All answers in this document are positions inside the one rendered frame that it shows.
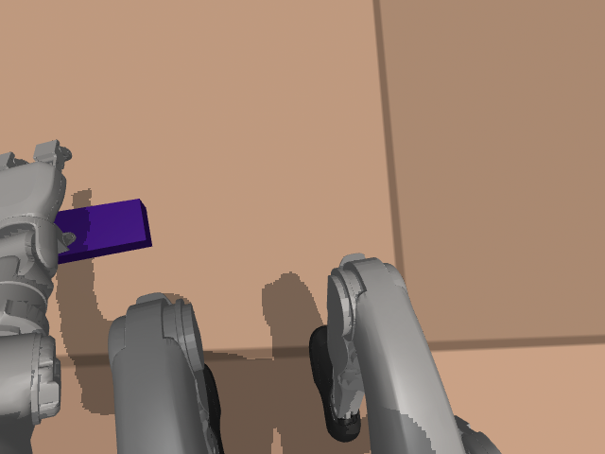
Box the left robot hand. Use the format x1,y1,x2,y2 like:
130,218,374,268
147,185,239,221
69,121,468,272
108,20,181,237
0,140,76,253

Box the left robot arm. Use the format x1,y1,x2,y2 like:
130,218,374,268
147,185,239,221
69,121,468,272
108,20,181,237
0,217,61,454

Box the carton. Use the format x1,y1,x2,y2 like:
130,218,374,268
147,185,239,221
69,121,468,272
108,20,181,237
54,199,152,265

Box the right robot hand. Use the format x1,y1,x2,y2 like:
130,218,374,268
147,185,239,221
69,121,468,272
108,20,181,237
454,415,502,454

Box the right robot foot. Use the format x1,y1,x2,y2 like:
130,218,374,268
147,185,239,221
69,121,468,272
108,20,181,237
309,325,361,443

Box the left robot foot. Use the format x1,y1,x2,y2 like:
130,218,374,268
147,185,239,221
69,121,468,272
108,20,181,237
202,363,224,454

